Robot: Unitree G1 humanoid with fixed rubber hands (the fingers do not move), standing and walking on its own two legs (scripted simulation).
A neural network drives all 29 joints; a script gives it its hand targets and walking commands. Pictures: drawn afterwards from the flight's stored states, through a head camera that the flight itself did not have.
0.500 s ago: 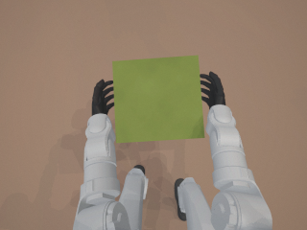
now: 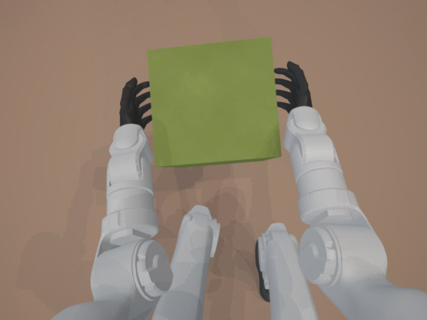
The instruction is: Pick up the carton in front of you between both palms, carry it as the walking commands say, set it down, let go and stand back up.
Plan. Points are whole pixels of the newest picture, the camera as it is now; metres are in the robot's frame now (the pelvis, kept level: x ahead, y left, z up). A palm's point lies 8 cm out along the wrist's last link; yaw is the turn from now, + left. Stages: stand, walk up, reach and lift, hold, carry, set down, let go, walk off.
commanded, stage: set down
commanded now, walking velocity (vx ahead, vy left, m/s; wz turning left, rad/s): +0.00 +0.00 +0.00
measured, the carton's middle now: (216, 117) +0.48 +0.10 -0.18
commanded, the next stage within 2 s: none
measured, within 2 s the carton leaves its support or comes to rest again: rests again in 1.22 s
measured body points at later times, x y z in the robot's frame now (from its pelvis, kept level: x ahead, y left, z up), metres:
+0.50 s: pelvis -0.03 +0.00 -0.11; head +0.30 +0.05 +0.19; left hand +0.43 +0.28 -0.24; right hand +0.54 -0.01 -0.24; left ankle +0.11 +0.14 -0.52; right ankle +0.06 -0.12 -0.52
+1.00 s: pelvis -0.02 -0.01 -0.14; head +0.34 +0.02 +0.12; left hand +0.44 +0.28 -0.31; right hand +0.55 +0.00 -0.32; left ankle +0.11 +0.14 -0.52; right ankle +0.06 -0.12 -0.52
